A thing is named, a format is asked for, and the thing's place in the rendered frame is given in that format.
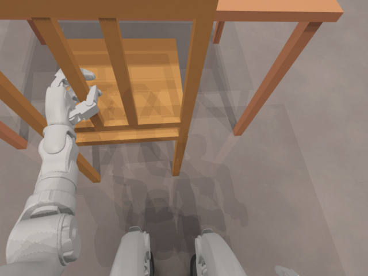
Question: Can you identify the left robot hand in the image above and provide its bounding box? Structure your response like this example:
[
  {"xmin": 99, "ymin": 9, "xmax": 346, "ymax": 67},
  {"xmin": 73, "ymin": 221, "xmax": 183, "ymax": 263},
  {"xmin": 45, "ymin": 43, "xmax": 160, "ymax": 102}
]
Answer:
[{"xmin": 45, "ymin": 68, "xmax": 102, "ymax": 130}]

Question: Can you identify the table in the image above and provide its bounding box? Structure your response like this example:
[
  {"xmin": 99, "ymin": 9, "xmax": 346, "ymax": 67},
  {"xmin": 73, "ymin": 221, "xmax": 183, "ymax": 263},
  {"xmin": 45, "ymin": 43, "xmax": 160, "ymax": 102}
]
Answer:
[{"xmin": 0, "ymin": 0, "xmax": 344, "ymax": 150}]

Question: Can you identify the robot left thigh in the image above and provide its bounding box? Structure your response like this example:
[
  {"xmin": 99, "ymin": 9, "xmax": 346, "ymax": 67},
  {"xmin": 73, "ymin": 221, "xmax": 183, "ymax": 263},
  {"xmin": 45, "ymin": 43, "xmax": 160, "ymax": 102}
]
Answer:
[{"xmin": 110, "ymin": 231, "xmax": 151, "ymax": 276}]

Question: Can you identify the left robot upper arm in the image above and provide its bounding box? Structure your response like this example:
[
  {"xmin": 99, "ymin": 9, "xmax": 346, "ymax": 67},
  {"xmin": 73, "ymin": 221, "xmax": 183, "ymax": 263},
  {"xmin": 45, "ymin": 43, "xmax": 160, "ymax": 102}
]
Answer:
[{"xmin": 0, "ymin": 213, "xmax": 81, "ymax": 276}]

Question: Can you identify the robot right shin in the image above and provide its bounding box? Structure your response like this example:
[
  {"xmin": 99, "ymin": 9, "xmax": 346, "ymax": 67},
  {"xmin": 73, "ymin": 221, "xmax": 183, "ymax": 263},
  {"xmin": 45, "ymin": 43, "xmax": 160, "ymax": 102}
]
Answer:
[{"xmin": 196, "ymin": 229, "xmax": 213, "ymax": 276}]

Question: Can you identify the chair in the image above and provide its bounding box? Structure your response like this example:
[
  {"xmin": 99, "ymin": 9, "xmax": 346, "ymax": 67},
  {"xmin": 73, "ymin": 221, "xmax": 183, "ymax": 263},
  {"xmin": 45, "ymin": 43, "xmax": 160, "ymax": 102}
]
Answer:
[{"xmin": 0, "ymin": 0, "xmax": 219, "ymax": 183}]

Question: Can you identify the robot left forearm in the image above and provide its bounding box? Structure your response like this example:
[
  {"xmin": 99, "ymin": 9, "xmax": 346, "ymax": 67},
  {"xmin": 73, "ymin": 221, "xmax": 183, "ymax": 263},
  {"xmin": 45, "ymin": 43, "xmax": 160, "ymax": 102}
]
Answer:
[{"xmin": 6, "ymin": 124, "xmax": 79, "ymax": 264}]

